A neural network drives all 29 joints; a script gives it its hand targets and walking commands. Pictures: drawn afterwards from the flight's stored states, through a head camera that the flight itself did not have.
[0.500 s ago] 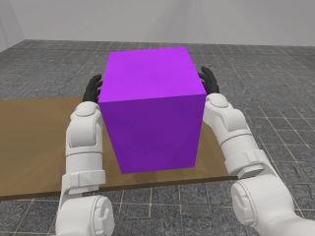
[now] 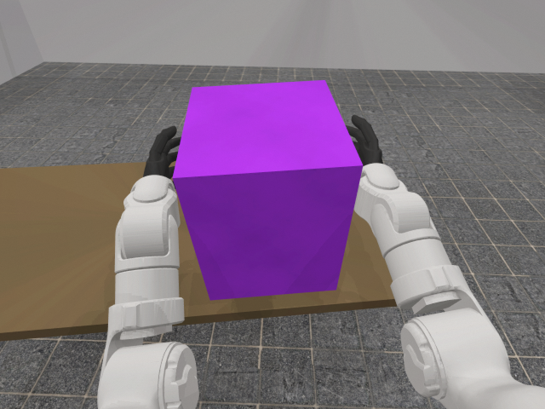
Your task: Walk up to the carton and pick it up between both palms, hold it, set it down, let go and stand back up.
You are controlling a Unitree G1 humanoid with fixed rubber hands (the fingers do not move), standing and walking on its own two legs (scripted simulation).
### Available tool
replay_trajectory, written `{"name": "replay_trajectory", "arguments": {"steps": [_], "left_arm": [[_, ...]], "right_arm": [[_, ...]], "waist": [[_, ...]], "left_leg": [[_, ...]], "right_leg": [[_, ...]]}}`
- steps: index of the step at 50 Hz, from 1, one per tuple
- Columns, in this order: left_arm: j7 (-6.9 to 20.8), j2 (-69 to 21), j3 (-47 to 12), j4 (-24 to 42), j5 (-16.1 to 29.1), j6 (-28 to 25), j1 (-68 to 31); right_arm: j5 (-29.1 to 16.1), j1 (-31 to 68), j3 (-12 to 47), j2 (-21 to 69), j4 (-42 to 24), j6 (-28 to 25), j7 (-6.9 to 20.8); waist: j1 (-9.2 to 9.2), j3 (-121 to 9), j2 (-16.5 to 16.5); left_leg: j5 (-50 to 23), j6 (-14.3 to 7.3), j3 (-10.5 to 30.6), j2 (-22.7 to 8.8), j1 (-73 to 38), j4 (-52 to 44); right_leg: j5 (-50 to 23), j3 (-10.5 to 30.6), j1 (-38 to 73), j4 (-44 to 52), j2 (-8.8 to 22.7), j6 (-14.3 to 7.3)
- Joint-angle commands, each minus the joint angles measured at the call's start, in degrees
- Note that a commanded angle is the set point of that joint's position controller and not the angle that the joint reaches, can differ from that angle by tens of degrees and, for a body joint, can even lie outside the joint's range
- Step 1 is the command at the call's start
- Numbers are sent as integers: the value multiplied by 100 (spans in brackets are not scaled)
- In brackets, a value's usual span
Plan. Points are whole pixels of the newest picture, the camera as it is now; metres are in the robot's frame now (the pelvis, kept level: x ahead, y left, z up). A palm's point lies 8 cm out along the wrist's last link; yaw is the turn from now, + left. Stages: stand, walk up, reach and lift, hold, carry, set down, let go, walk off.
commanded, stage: hold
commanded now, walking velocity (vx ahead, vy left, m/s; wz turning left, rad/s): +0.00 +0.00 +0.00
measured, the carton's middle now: (266, 192) +0.39 +0.00 +0.17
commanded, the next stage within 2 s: none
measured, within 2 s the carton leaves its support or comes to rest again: neither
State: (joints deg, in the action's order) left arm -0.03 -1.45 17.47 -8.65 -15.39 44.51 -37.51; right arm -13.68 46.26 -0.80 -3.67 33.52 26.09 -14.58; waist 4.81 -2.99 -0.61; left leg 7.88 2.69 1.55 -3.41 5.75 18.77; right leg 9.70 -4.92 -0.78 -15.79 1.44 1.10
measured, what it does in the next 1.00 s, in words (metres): stands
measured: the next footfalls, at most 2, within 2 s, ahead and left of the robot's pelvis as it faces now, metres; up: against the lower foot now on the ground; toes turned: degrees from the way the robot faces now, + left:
none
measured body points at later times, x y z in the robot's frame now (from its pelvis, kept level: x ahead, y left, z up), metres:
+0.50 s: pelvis +0.01 +0.01 +0.00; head -0.05 +0.02 +0.45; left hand +0.38 +0.16 +0.21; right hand +0.40 -0.14 +0.22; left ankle +0.03 +0.15 -0.75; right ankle -0.01 -0.13 -0.75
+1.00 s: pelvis +0.00 +0.00 +0.00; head -0.06 +0.01 +0.45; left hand +0.38 +0.15 +0.22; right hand +0.39 -0.15 +0.22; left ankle +0.03 +0.15 -0.75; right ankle -0.01 -0.13 -0.75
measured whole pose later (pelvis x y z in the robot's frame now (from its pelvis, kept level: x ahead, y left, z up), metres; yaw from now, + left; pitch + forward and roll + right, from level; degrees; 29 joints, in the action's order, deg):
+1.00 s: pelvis +0.00 +0.00 +0.00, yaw +0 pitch -5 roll -1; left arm 0.2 -1.4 18.1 -10.3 -15.5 44.0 -38.7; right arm -13.0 47.0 -1.1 -3.7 34.4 26.0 -14.5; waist 4.7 -3.3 -0.4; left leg 7.7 2.7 1.6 -3.4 5.9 18.5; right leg 9.7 -4.8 -1.2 -16.0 1.4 1.0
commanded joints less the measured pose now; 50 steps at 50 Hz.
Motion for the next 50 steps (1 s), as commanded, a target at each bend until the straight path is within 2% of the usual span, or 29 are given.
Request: {"name": "replay_trajectory", "arguments": {"steps": [1, 6, 11, 17, 29, 40, 50], "left_arm": [[809, -2914, -2762, 717, 933, -616, -4661], [847, -2828, -2510, 425, 839, -639, -4663], [897, -2814, -2424, 332, 784, -649, -4633], [913, -2891, -2592, 581, 817, -646, -4621], [794, -3032, -3027, 1119, 997, -556, -4419], [796, -3015, -3031, 1074, 998, -547, -4525], [825, -2881, -2639, 557, 890, -631, -4663]], "right_arm": [[-505, 4365, 1851, 3597, -1753, -422, 595], [-456, 4459, 1817, 3657, -1586, -433, 592], [-494, 4445, 1805, 3680, -1493, -437, 557], [-641, 4357, 1850, 3653, -1566, -436, 503], [-797, 4091, 1920, 3439, -1851, -368, 522], [-643, 4155, 1872, 3475, -1877, -375, 571], [-484, 4430, 1835, 3627, -1682, -429, 590]], "waist": [[-30, -2225, 159], [-94, -2222, 25], [-65, -2231, 28], [30, -2261, 197], [84, -2276, 430], [71, -2184, 354], [-64, -2240, 92]], "left_leg": [[-1054, -132, -291, 662, -942, -38], [-907, -214, -317, 680, -863, -74], [-1036, -214, -327, 707, -878, -54], [-1431, -115, -309, 712, -1004, 22], [-1943, 97, -233, 613, -1271, 124], [-1471, 21, -258, 632, -1091, 42], [-987, -174, -301, 671, -906, -52]], "right_leg": [[-938, -40, 239, 84, -555, 252], [-972, -25, 289, 77, -521, 289], [-1275, -19, 422, 35, -511, 317], [-1611, -43, 522, -16, -555, 312], [-1335, -107, 322, 31, -689, 219], [-1085, -56, 262, 75, -623, 208], [-959, -32, 259, 79, -541, 269]]}}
